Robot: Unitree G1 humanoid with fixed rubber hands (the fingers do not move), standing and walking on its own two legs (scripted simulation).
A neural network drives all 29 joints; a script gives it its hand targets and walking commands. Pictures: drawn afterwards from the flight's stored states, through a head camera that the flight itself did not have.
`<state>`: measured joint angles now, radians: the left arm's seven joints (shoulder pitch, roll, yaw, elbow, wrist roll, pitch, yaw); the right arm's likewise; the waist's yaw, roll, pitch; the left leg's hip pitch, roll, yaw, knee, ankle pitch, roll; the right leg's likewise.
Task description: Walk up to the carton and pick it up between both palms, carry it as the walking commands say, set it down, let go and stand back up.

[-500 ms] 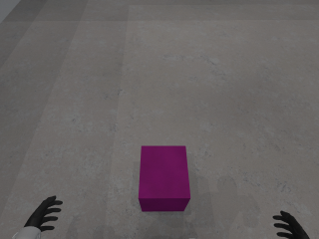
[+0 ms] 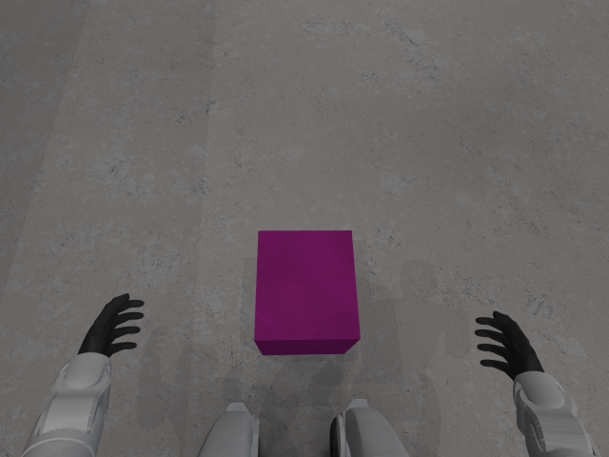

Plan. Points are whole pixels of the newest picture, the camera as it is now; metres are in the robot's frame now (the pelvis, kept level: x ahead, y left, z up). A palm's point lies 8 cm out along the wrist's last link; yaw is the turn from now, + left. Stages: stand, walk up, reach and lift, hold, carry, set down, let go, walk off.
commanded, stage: reach and lift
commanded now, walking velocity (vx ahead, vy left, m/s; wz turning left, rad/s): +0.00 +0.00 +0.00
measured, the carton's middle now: (304, 296) +0.46 -0.01 -0.58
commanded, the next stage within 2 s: none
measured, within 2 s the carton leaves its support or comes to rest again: neither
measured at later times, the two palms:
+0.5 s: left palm (157, 276) +0.38 +0.23 -0.13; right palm (457, 280) +0.37 -0.24 -0.13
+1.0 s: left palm (191, 243) +0.45 +0.20 -0.18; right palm (424, 243) +0.45 -0.22 -0.17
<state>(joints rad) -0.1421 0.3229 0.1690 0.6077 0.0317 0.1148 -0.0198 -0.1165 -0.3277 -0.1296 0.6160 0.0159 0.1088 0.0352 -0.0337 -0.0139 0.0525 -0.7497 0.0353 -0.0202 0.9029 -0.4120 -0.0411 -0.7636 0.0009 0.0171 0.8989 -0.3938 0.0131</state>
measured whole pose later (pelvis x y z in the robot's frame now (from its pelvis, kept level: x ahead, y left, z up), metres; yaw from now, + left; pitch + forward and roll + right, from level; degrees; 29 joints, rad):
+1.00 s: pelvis -0.05 +0.00 -0.07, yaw +1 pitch +48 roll +0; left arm -1.05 0.23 0.34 0.81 0.07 0.13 0.01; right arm -1.06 -0.28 -0.37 0.85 -0.03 0.11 0.06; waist -0.03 0.00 -0.08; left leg -1.57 -0.01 -0.06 1.04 -0.30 -0.04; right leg -1.58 0.00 0.03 1.04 -0.29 0.02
